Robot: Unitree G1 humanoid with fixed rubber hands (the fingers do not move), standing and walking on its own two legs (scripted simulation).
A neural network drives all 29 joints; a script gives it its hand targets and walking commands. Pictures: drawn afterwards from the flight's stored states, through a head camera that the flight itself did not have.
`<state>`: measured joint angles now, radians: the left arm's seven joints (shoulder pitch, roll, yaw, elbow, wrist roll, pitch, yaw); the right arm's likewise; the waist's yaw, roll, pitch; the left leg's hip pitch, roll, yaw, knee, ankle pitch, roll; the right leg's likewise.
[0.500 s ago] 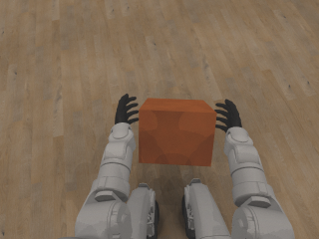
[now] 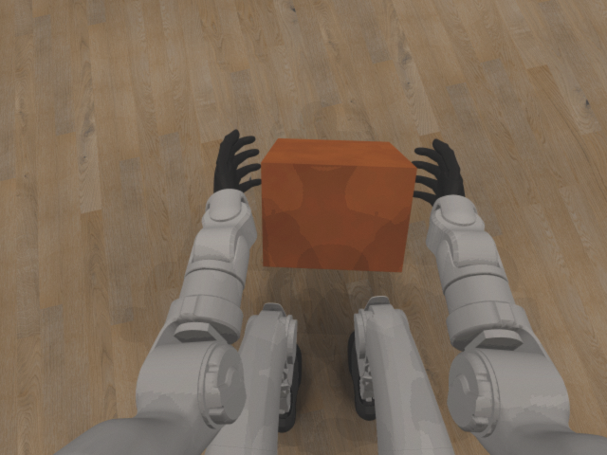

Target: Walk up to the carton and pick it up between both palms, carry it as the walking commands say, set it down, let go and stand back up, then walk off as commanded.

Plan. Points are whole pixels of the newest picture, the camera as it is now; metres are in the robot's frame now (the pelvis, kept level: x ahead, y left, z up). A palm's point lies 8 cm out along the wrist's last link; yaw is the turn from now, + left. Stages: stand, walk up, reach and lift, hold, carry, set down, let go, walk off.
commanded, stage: set down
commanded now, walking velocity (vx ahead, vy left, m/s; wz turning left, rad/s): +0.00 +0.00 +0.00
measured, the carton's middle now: (332, 197) +0.47 -0.02 -0.17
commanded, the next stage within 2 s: none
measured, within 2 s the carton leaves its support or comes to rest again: neither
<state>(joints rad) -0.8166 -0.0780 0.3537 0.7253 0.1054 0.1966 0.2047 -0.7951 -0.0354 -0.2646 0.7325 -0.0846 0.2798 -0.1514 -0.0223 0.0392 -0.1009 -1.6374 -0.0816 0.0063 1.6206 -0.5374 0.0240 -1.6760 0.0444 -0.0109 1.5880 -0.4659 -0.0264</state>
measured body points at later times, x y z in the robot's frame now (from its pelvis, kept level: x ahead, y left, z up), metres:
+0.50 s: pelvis -0.02 +0.00 -0.08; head +0.24 -0.02 +0.29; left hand +0.47 +0.12 -0.14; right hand +0.47 -0.18 -0.16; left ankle +0.09 +0.10 -0.52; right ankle +0.11 -0.10 -0.52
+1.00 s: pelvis -0.02 -0.01 -0.14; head +0.28 -0.03 +0.20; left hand +0.50 +0.11 -0.23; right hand +0.50 -0.18 -0.25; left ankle +0.09 +0.10 -0.52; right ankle +0.11 -0.10 -0.52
